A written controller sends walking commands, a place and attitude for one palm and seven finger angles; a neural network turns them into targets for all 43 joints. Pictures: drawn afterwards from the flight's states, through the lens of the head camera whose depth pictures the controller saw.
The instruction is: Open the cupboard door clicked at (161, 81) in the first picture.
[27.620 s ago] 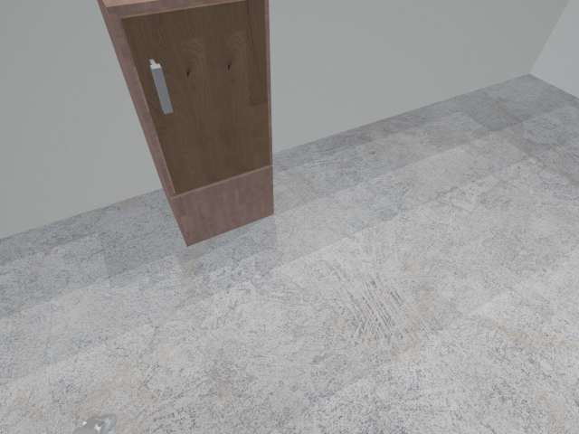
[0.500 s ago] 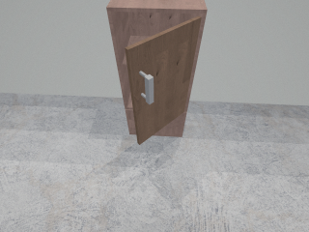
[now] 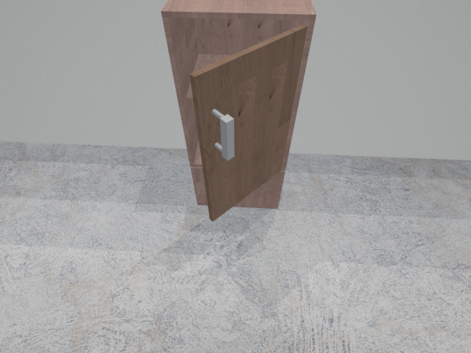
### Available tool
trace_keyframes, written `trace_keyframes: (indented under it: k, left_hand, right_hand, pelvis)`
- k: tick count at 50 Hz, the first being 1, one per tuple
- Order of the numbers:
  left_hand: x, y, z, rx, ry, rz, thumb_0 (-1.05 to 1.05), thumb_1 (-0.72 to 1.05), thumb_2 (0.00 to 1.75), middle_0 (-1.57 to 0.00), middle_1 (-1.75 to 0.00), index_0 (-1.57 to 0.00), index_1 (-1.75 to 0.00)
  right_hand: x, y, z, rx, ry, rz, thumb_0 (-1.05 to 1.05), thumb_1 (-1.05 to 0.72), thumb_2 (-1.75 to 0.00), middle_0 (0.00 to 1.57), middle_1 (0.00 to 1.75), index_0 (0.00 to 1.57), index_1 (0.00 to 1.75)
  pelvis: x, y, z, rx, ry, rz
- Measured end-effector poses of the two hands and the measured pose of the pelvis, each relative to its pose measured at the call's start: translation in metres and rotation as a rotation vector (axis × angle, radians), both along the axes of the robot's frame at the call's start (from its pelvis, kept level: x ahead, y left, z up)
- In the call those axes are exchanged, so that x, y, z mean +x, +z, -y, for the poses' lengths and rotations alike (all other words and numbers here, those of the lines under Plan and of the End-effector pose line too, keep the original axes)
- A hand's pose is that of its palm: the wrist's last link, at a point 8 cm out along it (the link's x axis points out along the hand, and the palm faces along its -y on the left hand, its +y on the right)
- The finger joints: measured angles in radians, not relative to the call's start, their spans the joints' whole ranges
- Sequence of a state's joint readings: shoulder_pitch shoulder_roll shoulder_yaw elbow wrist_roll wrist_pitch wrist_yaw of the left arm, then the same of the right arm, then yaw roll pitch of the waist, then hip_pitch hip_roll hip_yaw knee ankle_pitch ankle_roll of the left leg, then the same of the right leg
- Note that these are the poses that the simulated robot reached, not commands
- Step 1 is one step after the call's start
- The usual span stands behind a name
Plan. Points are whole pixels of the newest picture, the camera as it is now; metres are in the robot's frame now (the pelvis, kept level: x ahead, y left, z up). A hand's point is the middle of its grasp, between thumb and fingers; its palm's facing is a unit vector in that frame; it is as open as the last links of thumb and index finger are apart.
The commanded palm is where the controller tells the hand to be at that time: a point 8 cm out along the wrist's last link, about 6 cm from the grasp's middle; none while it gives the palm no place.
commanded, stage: look to check the result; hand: left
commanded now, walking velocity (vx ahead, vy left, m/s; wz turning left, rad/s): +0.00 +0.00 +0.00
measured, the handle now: (222, 134) +0.62 +0.07 -0.02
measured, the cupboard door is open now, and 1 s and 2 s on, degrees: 45 45 45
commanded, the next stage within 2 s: walk to a spot facing it in 0.10 s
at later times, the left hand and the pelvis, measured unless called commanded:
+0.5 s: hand out of the picture +0.03 +0.19 -0.18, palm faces -0.02 -0.98 -0.20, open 7.4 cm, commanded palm none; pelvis +0.00 +0.00 -0.01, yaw -6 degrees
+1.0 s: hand out of the picture +0.12 +0.16 -0.17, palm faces -0.32 -0.91 -0.27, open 7.4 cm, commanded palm none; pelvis +0.00 -0.02 +0.00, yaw -24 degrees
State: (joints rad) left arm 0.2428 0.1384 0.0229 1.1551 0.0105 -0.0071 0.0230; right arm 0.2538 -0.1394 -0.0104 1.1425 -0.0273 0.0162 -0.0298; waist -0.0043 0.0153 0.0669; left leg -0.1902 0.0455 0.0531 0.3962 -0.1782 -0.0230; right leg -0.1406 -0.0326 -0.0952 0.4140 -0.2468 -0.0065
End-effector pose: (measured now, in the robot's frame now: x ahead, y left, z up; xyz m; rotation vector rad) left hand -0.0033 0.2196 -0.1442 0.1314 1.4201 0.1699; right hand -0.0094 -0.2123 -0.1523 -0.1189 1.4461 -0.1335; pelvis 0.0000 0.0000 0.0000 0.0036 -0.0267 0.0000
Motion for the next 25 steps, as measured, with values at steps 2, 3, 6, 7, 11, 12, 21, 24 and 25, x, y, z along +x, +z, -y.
trace_keyframes:
  k: [2,3,6,7,11,12,21,24,25]
  left_hand:
    - [0.001,0.0,0.0,0.0,0.0,0.002,0.01,0.91,0.9,-0.2,-0.3,-0.2,-0.3]
    - [0.002,0.0,0.001,-0.001,-0.001,0.003,0.01,0.91,0.9,-0.2,-0.3,-0.2,-0.3]
    - [0.004,0.0,0.001,-0.002,-0.001,0.005,0.01,0.91,0.9,-0.2,-0.3,-0.2,-0.3]
    - [0.004,0.0,0.002,-0.002,-0.001,0.006,0.01,0.91,0.9,-0.2,-0.3,-0.2,-0.3]
    - [0.006,0.0,0.002,-0.001,-0.002,0.008,0.01,0.91,0.9,-0.2,-0.3,-0.2,-0.3]
    - [0.007,0.0,0.002,-0.001,-0.002,0.008,0.01,0.91,0.9,-0.2,-0.3,-0.2,-0.3]
    - [0.014,-0.005,-0.006,0.001,-0.025,-0.017,0.01,0.91,0.9,-0.2,-0.3,-0.2,-0.3]
    - [0.023,-0.007,-0.013,0.008,-0.05,-0.016,0.01,0.91,0.9,-0.2,-0.3,-0.2,-0.3]
    - [0.028,-0.008,-0.016,0.011,-0.061,-0.012,0.01,0.91,0.9,-0.2,-0.3,-0.2,-0.3]
  right_hand:
    - [0.001,0.0,0.001,-0.001,0.0,0.001,0.01,-0.92,-0.89,0.2,0.29,0.2,0.3]
    - [0.002,0.0,0.001,-0.002,0.0,0.001,0.01,-0.92,-0.89,0.2,0.29,0.2,0.3]
    - [0.003,0.001,0.002,-0.003,0.0,0.001,0.01,-0.92,-0.89,0.2,0.29,0.2,0.3]
    - [0.004,0.001,0.002,-0.004,0.001,0.002,0.01,-0.92,-0.89,0.2,0.29,0.2,0.3]
    - [0.006,0.001,0.004,-0.006,0.002,0.003,0.01,-0.92,-0.89,0.2,0.29,0.2,0.3]
    - [0.006,0.001,0.004,-0.007,0.002,0.003,0.01,-0.92,-0.89,0.2,0.29,0.2,0.3]
    - [0.009,-0.001,0.013,-0.042,-0.059,0.023,0.01,-0.92,-0.89,0.2,0.29,0.2,0.3]
    - [0.009,-0.001,0.017,-0.063,-0.09,0.044,0.01,-0.91,-0.89,0.2,0.29,0.2,0.3]
    - [0.009,-0.001,0.019,-0.07,-0.099,0.051,0.01,-0.91,-0.89,0.2,0.29,0.2,0.3]
  pelvis:
    - [0.001,0.0,0.0,0.0,0.0,0.0]
    - [0.001,0.0,0.001,0.0,0.0,0.0]
    - [0.002,0.0,0.001,0.0,0.001,-0.001]
    - [0.003,0.0,0.001,0.0,0.001,-0.001]
    - [0.004,0.0,0.002,0.0,0.001,-0.001]
    - [0.004,0.0,0.002,0.0,0.001,-0.002]
    - [0.002,-0.005,0.001,-0.004,-0.057,-0.009]
    - [0.0,-0.008,-0.001,-0.001,-0.086,-0.014]
    - [0.0,-0.008,-0.002,0.001,-0.096,-0.017]
